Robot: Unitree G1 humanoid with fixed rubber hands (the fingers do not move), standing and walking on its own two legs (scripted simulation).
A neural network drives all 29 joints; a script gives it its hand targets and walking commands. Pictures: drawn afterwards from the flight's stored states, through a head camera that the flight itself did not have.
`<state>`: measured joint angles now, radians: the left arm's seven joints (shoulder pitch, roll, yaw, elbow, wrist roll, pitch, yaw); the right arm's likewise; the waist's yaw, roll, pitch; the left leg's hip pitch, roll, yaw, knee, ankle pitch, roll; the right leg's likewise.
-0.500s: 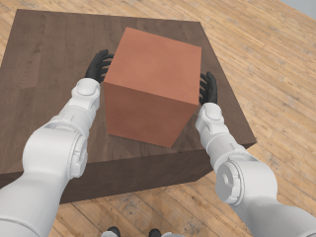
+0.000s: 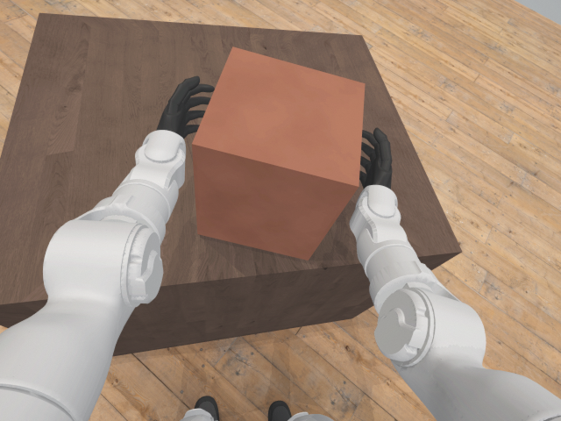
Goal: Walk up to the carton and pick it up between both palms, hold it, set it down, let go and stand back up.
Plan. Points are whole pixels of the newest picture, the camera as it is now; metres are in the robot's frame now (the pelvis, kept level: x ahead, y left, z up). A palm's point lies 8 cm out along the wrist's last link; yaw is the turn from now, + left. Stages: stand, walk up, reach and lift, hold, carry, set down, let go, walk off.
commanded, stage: reach and lift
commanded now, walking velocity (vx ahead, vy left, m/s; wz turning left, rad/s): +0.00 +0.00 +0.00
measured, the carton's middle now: (274, 165) +0.49 -0.05 +0.00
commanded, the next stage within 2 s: none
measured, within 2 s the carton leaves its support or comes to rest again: neither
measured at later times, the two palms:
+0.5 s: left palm (176, 132) +0.49 +0.11 +0.07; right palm (376, 184) +0.41 -0.18 +0.06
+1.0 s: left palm (175, 135) +0.49 +0.11 +0.07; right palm (374, 186) +0.41 -0.18 +0.06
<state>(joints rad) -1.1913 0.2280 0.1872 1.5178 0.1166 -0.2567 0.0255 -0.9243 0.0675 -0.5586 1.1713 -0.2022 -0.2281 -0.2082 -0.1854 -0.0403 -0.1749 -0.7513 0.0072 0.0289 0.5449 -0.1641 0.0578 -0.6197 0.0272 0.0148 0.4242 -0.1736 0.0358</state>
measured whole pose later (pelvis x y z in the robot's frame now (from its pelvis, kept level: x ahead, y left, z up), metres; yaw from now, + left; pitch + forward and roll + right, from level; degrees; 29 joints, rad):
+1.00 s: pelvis +0.03 -0.03 +0.02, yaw +2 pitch +14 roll -1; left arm -1.02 0.12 0.61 1.25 0.48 -0.21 -0.10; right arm -0.77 0.28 -0.83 0.89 -0.54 -0.29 -0.19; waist -0.12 -0.08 -0.06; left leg -0.49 0.01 0.01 0.39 -0.14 0.02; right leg -0.38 0.02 -0.04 0.31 -0.18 0.00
